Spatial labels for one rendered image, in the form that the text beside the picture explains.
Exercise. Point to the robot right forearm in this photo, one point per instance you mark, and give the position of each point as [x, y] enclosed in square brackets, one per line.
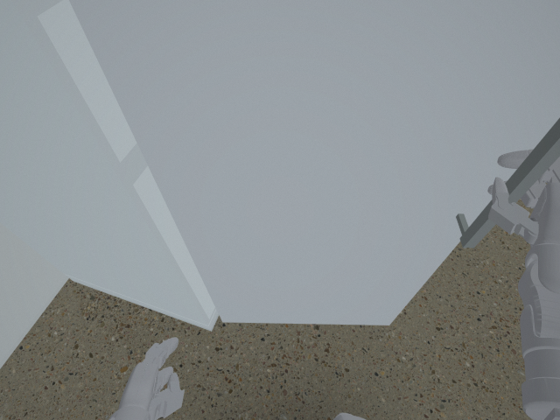
[539, 289]

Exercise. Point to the robot right hand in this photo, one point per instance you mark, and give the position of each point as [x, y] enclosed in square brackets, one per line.
[544, 199]

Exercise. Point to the robot left hand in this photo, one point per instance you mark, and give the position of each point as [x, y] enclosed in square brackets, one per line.
[146, 381]

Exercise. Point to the handle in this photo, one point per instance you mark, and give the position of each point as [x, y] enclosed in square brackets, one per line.
[533, 167]

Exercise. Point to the fridge door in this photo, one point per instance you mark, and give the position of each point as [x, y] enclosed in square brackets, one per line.
[314, 154]

